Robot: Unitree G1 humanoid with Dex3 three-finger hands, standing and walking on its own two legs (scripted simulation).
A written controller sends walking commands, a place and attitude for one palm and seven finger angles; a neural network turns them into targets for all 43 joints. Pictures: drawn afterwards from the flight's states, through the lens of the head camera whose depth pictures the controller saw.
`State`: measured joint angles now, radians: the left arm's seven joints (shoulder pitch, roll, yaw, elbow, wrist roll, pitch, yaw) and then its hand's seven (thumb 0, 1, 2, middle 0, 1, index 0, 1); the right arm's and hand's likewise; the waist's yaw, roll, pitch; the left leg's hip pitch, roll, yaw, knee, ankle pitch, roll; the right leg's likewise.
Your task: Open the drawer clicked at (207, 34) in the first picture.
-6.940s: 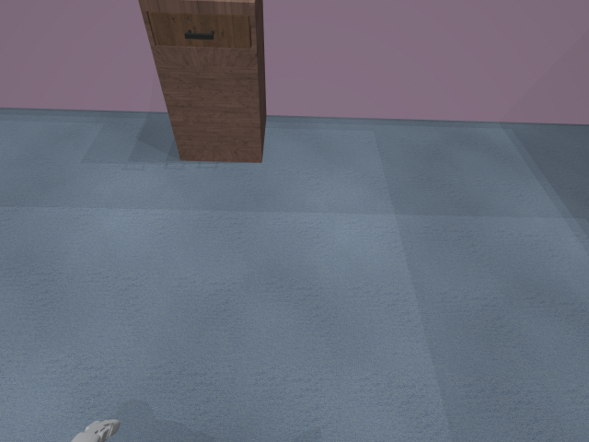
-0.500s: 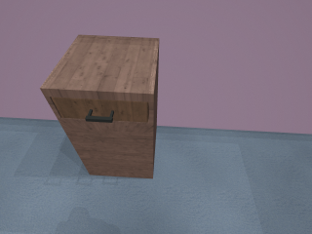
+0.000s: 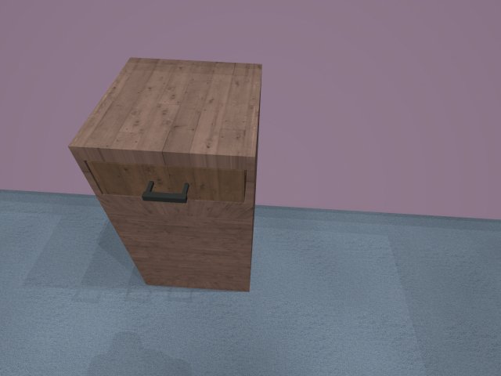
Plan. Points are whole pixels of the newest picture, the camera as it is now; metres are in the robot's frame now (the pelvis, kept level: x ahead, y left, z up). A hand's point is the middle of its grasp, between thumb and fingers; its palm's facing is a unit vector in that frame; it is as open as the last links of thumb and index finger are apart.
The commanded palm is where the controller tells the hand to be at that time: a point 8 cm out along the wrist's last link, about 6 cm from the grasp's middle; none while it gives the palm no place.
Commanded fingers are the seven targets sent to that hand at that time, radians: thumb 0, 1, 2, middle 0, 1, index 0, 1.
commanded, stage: look again from close up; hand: left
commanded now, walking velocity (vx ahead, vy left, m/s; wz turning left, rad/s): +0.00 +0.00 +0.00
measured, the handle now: (166, 191) +0.54 +0.25 -0.11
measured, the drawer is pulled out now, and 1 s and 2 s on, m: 0.00 0.00 0.00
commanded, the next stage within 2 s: come to a stop and stand still in 0.60 s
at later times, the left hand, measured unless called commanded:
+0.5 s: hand out of the picture -0.01 +0.19 -0.18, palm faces +0.02 -0.98 -0.21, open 7.3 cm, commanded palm none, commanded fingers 0.00 0.90 0.90 -0.20 -0.30 -0.20 -0.30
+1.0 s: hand out of the picture -0.01 +0.18 -0.19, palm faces +0.04 -0.98 -0.19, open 7.4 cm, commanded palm none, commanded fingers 0.00 0.90 0.90 -0.20 -0.30 -0.20 -0.30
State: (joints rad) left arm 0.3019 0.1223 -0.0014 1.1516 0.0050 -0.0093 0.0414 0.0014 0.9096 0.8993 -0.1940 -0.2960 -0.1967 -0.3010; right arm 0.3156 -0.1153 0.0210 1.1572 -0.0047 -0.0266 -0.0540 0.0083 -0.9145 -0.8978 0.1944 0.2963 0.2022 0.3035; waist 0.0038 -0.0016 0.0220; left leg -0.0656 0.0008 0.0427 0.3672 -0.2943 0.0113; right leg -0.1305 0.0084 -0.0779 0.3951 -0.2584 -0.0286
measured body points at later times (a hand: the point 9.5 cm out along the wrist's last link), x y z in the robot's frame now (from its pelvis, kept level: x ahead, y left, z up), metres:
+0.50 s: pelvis -0.01 +0.02 -0.01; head -0.02 +0.01 +0.44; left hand -0.01 +0.24 -0.16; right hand -0.03 -0.19 -0.17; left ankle -0.06 +0.11 -0.74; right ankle -0.03 -0.10 -0.74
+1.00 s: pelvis -0.02 +0.01 -0.01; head -0.02 +0.02 +0.44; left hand -0.01 +0.23 -0.17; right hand +0.00 -0.22 -0.16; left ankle -0.06 +0.11 -0.74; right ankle -0.03 -0.10 -0.74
